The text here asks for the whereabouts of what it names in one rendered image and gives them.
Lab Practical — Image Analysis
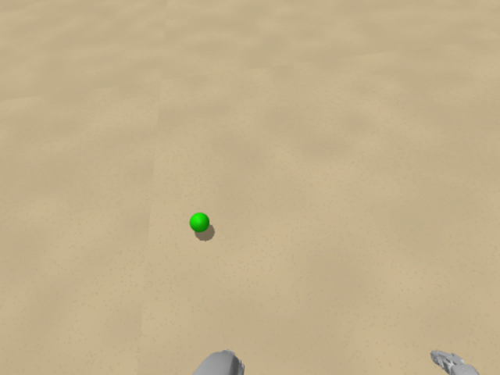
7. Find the right robot hand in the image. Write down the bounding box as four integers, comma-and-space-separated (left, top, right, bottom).
430, 351, 480, 375

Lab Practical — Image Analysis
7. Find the ball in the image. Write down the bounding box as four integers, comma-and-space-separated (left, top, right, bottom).
190, 212, 209, 232

